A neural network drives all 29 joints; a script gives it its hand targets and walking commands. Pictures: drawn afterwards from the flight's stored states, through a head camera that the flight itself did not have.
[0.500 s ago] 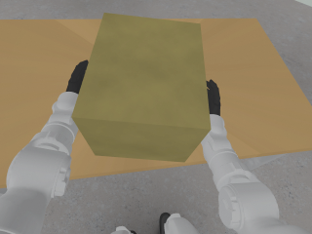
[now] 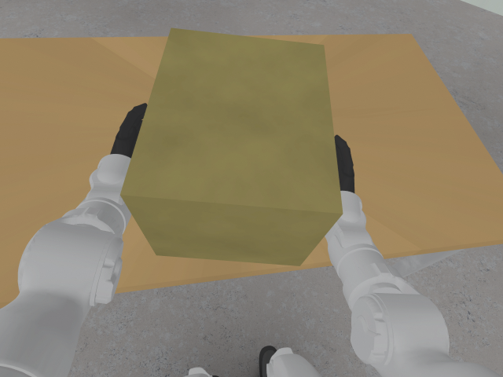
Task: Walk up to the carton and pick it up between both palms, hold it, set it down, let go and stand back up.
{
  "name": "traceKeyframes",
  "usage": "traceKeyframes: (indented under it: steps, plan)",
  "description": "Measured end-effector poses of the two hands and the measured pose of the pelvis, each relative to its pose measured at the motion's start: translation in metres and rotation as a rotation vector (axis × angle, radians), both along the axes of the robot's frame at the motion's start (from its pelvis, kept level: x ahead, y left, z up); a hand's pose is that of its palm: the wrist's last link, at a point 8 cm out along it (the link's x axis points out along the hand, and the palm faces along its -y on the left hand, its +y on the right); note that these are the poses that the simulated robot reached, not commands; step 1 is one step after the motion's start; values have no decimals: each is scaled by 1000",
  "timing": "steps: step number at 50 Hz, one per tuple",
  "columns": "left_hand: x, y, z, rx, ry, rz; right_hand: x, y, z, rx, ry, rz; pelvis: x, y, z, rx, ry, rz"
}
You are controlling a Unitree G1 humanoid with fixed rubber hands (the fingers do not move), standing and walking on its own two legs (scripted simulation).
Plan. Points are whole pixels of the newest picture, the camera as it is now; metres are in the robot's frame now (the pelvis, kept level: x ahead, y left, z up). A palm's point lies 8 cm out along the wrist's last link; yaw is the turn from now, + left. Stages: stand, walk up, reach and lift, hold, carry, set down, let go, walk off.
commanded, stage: reach and lift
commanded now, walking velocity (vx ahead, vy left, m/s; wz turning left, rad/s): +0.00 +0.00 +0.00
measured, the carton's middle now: (238, 152) +0.47 -0.02 +0.03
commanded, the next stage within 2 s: none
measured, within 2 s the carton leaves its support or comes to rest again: leaves its support in 0.58 s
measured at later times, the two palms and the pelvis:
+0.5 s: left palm (126, 152) +0.47 +0.16 +0.05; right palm (340, 191) +0.38 -0.18 +0.03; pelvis +0.00 +0.01 +0.00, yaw +0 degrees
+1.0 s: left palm (132, 131) +0.46 +0.13 +0.10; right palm (359, 185) +0.38 -0.20 +0.06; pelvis +0.01 +0.00 +0.01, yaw +0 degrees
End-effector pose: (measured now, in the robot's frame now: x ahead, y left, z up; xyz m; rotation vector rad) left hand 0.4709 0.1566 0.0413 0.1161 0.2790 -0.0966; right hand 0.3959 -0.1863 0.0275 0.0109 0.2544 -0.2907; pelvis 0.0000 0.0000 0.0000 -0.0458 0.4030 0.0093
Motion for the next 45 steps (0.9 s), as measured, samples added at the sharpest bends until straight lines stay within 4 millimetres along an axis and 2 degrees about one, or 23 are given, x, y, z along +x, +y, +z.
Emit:
traceKeyframes:
  steps: [23, 37, 45]
  plan:
    - [-6, 2, 2, 13, -4, -7, -11, 3, -1, 15, -8, -17, 3, 11, 2, -16, -24, 1]
    - [-6, -9, 24, 76, -45, -19, -16, -4, 1, 50, -42, -28, 4, 6, 5, -15, -45, -3]
    - [-8, -17, 41, 86, -66, -20, -19, -11, 14, 60, -61, -32, 4, 1, 8, -8, -72, -2]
